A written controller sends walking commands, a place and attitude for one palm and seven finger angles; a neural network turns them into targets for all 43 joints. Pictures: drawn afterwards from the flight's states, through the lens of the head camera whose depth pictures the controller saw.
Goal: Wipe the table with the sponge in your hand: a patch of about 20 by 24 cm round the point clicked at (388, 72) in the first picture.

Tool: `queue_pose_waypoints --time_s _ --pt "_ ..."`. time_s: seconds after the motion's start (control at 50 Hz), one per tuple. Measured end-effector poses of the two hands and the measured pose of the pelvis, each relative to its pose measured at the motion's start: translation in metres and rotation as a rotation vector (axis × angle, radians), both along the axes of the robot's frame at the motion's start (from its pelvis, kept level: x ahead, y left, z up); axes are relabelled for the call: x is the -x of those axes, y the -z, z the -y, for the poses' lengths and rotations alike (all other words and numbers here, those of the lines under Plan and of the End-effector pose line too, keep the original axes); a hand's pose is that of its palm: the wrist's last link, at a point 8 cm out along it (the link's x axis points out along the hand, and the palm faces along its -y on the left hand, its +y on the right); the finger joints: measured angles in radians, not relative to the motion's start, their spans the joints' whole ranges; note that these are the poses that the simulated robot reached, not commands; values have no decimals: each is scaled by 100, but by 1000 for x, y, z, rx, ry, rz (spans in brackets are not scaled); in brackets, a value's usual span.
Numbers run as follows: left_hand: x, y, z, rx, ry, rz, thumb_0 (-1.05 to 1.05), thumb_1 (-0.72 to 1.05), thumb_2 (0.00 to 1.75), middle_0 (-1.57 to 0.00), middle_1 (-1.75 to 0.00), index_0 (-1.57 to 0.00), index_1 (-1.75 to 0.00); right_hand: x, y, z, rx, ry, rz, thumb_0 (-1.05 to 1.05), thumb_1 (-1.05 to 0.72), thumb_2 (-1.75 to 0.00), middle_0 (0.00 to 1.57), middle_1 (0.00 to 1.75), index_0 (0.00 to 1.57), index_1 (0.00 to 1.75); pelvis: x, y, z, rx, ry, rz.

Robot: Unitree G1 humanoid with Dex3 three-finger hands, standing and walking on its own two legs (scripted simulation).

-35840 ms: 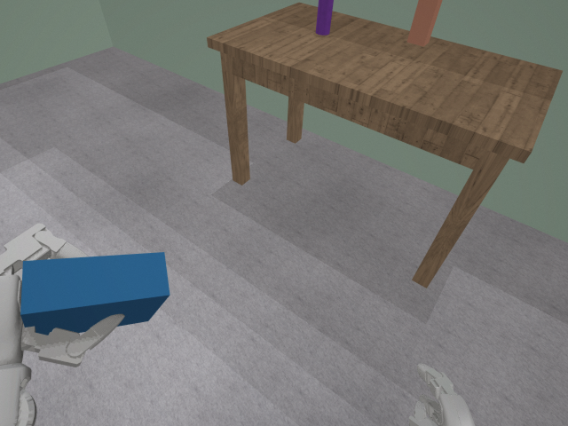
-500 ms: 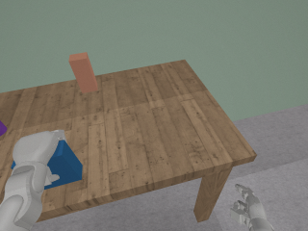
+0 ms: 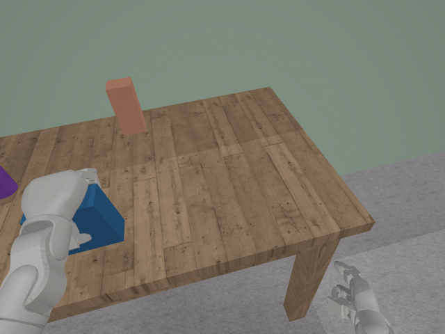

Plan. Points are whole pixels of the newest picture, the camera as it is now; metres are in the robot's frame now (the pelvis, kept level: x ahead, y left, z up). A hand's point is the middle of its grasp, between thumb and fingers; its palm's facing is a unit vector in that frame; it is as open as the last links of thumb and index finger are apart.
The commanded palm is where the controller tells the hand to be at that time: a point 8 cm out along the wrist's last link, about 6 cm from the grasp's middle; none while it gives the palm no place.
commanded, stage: lift the sponge slowly off the table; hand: left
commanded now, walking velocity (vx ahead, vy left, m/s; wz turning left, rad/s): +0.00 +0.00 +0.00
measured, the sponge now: (84, 227) +0.24 +0.31 +0.07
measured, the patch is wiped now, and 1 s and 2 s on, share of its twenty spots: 1.00 1.00 1.00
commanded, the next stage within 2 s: bring the sponge back beside the body in 0.54 s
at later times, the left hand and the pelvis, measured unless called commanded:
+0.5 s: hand (72, 197) +0.25 +0.30 +0.15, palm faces +0.10 -0.05 -0.99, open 9.2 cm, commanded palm +0.22 +0.30 +0.22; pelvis +0.00 +0.00 +0.00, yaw +0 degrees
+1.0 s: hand (68, 212) +0.23 +0.30 +0.14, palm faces +0.09 -0.06 -0.99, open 9.2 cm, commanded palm +0.20 +0.29 +0.21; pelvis +0.00 -0.01 +0.00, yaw +0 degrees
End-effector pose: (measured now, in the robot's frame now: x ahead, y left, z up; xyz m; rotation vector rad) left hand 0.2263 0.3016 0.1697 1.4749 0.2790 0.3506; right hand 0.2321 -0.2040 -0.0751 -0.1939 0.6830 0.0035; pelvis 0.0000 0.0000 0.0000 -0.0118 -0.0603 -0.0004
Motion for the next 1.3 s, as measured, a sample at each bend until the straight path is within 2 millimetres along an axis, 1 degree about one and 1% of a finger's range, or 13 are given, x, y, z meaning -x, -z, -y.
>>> queue_pose_waypoints --time_s 0.12,0.22,0.34,0.54,0.6,0.7,0.76,0.84,0.92,1.06,1.2,1.3 --pt "-2 -10 -3 -4 -22 15 -1 -46 110 -82 -142 -83 -143 -7 -4 -6 -12 -18 17 1 -90 -90 20 30 20 30 0 0 0 -1 1 -2" --pt "3 -18 -4 -3 -30 23 -1 -46 110 -82 -142 -83 -143 -11 -7 -9 -17 -30 29 1 -90 -90 20 30 20 30 0 0 0 -1 0 -4" --pt "6 -22 -3 -3 -35 20 -1 -46 110 -82 -142 -83 -143 -13 -7 -9 -10 -43 32 1 -90 -90 20 30 20 30 2 0 0 0 -7 -3" --pt "-7 -34 8 -16 -6 47 -1 -46 110 -83 -142 -83 -142 -11 -6 -12 -21 -49 31 1 -90 -90 20 30 20 30 5 0 4 -3 -6 -6" --pt "-9 -35 8 -15 -18 40 -1 -46 110 -82 -142 -83 -143 -9 -6 -10 -30 -44 27 1 -90 -90 20 30 20 30 5 0 5 -4 0 -11" --pt "-11 -31 5 -9 -42 10 -1 -46 110 -82 -142 -83 -143 -6 -3 -3 -26 -34 18 1 -90 -90 20 30 20 30 4 1 7 -5 1 -16" --pt "-7 -28 8 -1 -24 5 -1 -46 110 -82 -142 -83 -143 -5 -2 2 -21 -26 17 1 -90 -90 20 30 20 30 3 1 7 -4 1 -18" --pt "3 -24 17 1 15 10 -1 -46 110 -82 -142 -83 -143 -3 0 7 -12 -19 14 1 -90 -90 20 30 20 30 0 2 7 -4 4 -16" --pt "13 -22 17 -4 13 23 -1 -46 110 -82 -142 -83 -143 -3 1 9 -5 -20 7 1 -90 -90 20 30 20 30 -1 2 8 -3 4 -10" --pt "23 -20 7 5 -46 32 -1 -46 110 -83 -142 -83 -143 -8 -1 4 -11 -33 20 1 -90 -90 20 30 20 30 1 2 9 -2 -3 -3" --pt "28 -15 16 15 -13 11 -1 -46 110 -82 -142 -83 -143 -14 -8 -5 -22 -48 58 1 -90 -90 20 30 20 30 3 2 9 -2 -1 2" --pt "33 -16 19 12 4 29 -1 -46 110 -83 -142 -83 -143 -15 -11 -9 -28 -56 71 1 -90 -90 20 30 20 30 4 2 8 -2 5 5"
